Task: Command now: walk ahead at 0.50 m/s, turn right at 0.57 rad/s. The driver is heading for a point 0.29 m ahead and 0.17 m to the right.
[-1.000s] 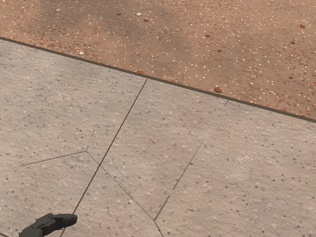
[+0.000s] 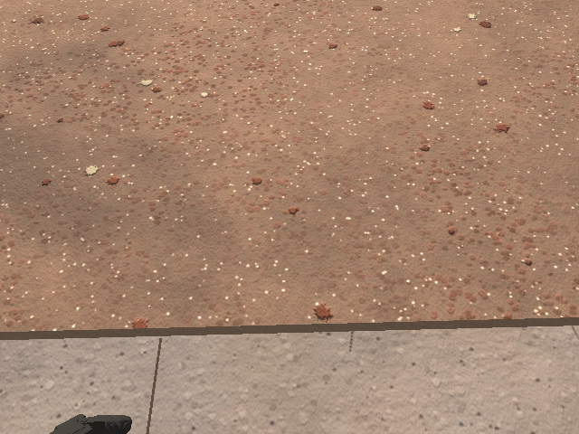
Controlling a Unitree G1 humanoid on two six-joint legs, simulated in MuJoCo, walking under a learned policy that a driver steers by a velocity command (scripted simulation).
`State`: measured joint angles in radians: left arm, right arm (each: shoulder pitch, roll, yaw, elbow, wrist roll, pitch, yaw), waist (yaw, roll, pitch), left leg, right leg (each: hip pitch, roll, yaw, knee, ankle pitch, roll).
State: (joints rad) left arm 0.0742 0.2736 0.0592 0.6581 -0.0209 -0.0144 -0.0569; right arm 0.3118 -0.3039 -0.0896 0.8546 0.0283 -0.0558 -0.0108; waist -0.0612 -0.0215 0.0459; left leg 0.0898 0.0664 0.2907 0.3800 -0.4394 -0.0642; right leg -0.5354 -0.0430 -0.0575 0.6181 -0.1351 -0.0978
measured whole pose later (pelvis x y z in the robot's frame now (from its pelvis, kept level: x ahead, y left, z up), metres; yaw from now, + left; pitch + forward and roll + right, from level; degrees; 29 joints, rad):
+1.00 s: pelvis +0.34 -0.05 +0.01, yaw -12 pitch -1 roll +1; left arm 0.26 0.22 0.04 0.86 0.01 -0.01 0.03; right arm 0.13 -0.24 -0.03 0.89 -0.01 -0.01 0.00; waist 0.00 0.01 0.02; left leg -0.31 0.00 0.01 0.53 -0.21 0.00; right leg -0.19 -0.01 0.04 0.56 -0.36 0.02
